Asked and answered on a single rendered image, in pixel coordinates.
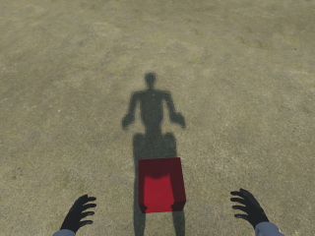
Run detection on carton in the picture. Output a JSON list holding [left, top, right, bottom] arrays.
[[138, 157, 187, 213]]

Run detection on right robot forearm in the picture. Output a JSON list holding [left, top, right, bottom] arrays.
[[255, 221, 284, 236]]

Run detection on right robot hand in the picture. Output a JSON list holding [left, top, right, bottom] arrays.
[[230, 188, 270, 230]]

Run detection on left robot hand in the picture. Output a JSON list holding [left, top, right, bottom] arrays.
[[60, 194, 96, 234]]

